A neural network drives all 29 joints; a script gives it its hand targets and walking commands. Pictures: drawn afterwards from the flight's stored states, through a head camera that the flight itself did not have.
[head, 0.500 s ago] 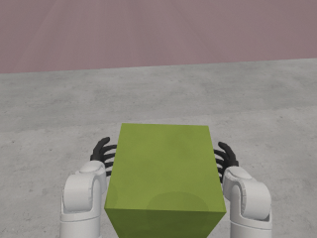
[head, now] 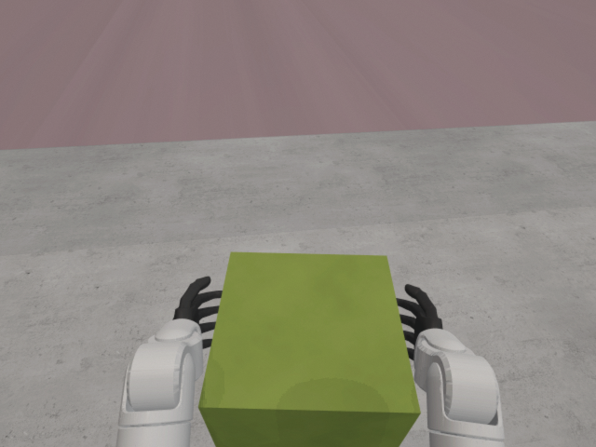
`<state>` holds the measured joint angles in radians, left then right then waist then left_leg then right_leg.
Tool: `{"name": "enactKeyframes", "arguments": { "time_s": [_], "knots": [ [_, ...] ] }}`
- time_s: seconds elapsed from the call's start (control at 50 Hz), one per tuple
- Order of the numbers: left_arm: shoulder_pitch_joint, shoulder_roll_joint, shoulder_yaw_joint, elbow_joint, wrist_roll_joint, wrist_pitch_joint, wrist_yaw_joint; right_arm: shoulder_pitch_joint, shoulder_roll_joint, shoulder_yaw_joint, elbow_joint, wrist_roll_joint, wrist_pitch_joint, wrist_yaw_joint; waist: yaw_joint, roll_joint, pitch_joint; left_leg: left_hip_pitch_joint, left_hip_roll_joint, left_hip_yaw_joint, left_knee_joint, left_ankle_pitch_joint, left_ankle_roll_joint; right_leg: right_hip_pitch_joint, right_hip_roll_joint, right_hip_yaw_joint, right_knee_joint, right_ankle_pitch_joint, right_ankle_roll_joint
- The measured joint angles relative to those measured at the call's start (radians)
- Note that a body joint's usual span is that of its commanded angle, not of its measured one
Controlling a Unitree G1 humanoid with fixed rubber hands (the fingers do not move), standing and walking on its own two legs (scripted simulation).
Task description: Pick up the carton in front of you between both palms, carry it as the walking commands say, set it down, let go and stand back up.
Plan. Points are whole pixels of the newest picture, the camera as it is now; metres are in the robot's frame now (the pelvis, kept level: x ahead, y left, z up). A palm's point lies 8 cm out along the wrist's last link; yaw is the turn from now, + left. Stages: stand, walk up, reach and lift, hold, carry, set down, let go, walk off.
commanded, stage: carry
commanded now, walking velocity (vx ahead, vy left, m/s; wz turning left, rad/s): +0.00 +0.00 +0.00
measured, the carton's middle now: (305, 368) +0.25 +0.00 +0.00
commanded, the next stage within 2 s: hold in 0.88 s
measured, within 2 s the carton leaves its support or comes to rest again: neither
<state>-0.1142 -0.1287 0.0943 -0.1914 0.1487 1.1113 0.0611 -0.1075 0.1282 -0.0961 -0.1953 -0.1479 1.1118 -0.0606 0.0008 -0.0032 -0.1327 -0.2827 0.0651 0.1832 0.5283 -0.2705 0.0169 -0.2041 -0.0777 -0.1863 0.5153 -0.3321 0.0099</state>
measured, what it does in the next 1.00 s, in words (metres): stands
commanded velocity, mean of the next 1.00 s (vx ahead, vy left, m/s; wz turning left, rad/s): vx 0.00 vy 0.00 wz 0.00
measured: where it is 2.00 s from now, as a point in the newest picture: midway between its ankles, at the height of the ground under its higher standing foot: outside the picture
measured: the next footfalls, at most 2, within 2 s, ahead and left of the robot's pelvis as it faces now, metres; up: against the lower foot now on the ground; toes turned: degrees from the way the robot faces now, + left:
none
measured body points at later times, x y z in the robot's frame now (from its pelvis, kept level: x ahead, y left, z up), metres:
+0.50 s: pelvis -0.04 +0.00 +0.00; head -0.06 +0.00 +0.45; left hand +0.26 +0.15 +0.03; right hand +0.26 -0.16 +0.03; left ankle +0.00 +0.10 -0.73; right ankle -0.04 -0.11 -0.73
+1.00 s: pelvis -0.04 -0.01 +0.01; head -0.06 +0.00 +0.46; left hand +0.25 +0.14 +0.03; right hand +0.25 -0.16 +0.03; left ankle +0.00 +0.11 -0.74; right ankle -0.04 -0.12 -0.73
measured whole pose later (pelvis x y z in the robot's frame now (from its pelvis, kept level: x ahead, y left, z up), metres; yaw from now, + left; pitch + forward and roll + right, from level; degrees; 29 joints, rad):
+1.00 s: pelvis -0.04 -0.01 +0.01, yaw -2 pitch -4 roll +0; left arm -0.17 -0.13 0.16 0.11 0.24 0.73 0.02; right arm -0.18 0.14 -0.15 0.15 -0.24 0.71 -0.01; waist 0.02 -0.01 0.03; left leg -0.17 0.03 0.06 0.40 -0.16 0.00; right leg -0.12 -0.02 -0.08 0.42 -0.22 -0.01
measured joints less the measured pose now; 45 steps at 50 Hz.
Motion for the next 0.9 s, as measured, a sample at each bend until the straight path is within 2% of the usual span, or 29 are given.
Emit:
{"name": "enactKeyframes", "arguments": {
  "time_s": [0.2, 0.42, 0.5, 0.58, 0.68, 0.88, 0.9],
  "knots": [
    [0.002, 0.0, 0.007, 0.12, 0.035, -0.137, -0.024, -0.001, 0.0, -0.007, 0.127, -0.033, -0.14, 0.024, -0.003, 0.001, 0.004, -0.017, 0.002, -0.003, -0.017, 0.037, 0.002, -0.02, 0.004, -0.003, -0.007, 0.03, -0.007],
    [-0.077, -0.009, 0.069, 0.365, 0.095, -0.355, -0.049, -0.081, 0.009, -0.071, 0.372, -0.093, -0.358, 0.051, 0.002, 0.002, 0.023, -0.038, 0.006, -0.004, -0.03, 0.069, 0.003, -0.046, 0.008, -0.002, -0.011, 0.056, -0.015],
    [-0.106, -0.014, 0.095, 0.411, 0.105, -0.415, -0.051, -0.11, 0.014, -0.096, 0.419, -0.103, -0.419, 0.053, 0.001, 0.002, 0.034, -0.045, 0.007, -0.005, -0.032, 0.077, 0.003, -0.055, 0.01, -0.002, -0.011, 0.062, -0.017],
    [-0.106, -0.015, 0.093, 0.389, 0.096, -0.426, -0.049, -0.11, 0.014, -0.094, 0.397, -0.095, -0.43, 0.051, 0.0, 0.001, 0.04, -0.052, 0.008, -0.005, -0.031, 0.079, 0.003, -0.063, 0.01, -0.001, -0.007, 0.063, -0.018],
    [-0.084, -0.011, 0.072, 0.34, 0.08, -0.395, -0.043, -0.088, 0.011, -0.074, 0.348, -0.08, -0.398, 0.045, 0.0, 0.001, 0.035, -0.056, 0.009, -0.005, -0.026, 0.075, 0.001, -0.068, 0.01, 0.001, 0.001, 0.058, -0.019],
    [-0.072, -0.009, 0.064, 0.336, 0.079, -0.376, -0.043, -0.076, 0.009, -0.066, 0.342, -0.081, -0.378, 0.044, 0.002, 0.002, 0.029, -0.055, 0.012, -0.005, -0.022, 0.072, -0.003, -0.068, 0.012, 0.003, 0.006, 0.053, -0.021],
    [-0.074, -0.009, 0.066, 0.332, 0.078, -0.378, -0.042, -0.078, 0.009, -0.067, 0.342, -0.081, -0.382, 0.045, 0.002, 0.001, 0.055, -0.03, 0.004, -0.019, -0.034, 0.082, 0.005, -0.044, 0.019, 0.017, -0.005, 0.063, -0.031]
  ]
}}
